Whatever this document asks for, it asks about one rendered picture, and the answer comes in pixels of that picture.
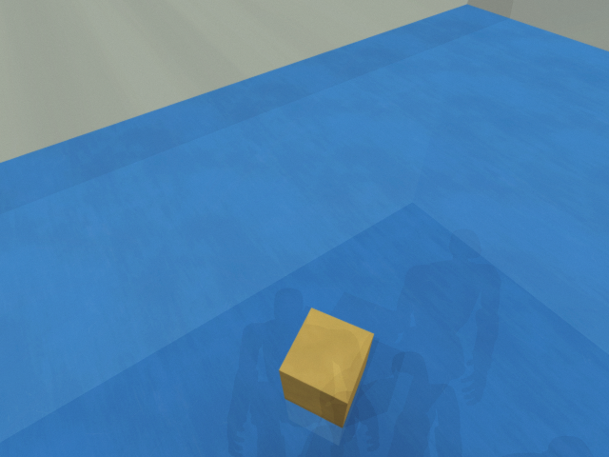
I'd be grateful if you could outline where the carton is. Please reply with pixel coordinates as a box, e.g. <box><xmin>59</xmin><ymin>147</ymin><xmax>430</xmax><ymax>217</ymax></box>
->
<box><xmin>279</xmin><ymin>308</ymin><xmax>374</xmax><ymax>428</ymax></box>

